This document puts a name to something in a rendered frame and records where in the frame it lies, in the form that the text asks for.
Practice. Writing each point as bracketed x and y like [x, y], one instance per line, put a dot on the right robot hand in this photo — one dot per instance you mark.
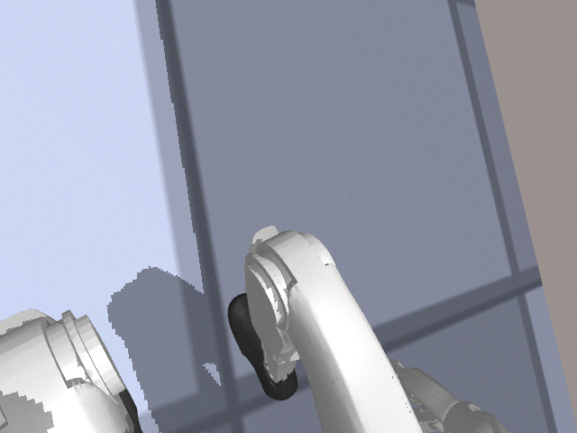
[423, 390]

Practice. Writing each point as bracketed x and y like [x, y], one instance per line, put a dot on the left robot foot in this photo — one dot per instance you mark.
[131, 409]

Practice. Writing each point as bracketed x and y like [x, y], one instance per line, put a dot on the right robot foot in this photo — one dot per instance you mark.
[250, 346]

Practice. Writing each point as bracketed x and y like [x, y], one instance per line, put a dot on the right robot arm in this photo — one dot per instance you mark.
[466, 417]

